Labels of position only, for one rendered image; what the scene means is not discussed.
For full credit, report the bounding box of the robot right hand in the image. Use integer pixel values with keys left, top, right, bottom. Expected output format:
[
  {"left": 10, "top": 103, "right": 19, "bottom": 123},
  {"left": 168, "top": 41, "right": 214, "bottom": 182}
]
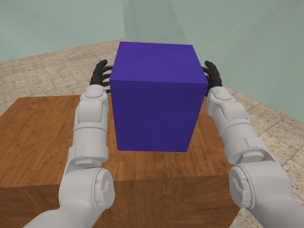
[{"left": 202, "top": 61, "right": 222, "bottom": 97}]

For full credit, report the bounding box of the carton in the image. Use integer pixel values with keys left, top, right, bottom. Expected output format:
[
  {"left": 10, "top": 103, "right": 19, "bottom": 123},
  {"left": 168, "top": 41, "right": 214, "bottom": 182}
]
[{"left": 109, "top": 41, "right": 209, "bottom": 152}]

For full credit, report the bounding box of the pedestal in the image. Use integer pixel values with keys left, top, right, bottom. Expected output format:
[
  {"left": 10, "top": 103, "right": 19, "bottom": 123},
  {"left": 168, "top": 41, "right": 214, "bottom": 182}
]
[{"left": 0, "top": 93, "right": 241, "bottom": 228}]

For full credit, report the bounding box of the robot right forearm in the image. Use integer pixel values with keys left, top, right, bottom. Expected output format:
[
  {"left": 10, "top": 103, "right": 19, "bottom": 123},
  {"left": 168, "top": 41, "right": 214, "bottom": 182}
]
[{"left": 205, "top": 86, "right": 294, "bottom": 196}]

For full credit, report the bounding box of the left robot upper arm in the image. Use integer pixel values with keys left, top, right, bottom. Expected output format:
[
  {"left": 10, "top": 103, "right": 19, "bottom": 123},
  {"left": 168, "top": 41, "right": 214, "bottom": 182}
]
[{"left": 23, "top": 167, "right": 115, "bottom": 228}]

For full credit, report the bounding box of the robot left forearm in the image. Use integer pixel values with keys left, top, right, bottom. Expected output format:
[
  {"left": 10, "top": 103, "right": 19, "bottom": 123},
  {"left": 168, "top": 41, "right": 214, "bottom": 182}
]
[{"left": 58, "top": 85, "right": 109, "bottom": 204}]

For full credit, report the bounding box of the right robot upper arm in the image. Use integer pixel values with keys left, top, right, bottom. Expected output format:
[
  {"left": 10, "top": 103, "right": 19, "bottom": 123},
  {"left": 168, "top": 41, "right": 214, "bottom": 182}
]
[{"left": 229, "top": 161, "right": 304, "bottom": 228}]

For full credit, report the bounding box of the robot left hand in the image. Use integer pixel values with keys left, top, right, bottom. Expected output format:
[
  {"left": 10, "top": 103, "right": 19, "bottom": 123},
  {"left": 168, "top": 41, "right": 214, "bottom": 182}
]
[{"left": 89, "top": 59, "right": 113, "bottom": 94}]

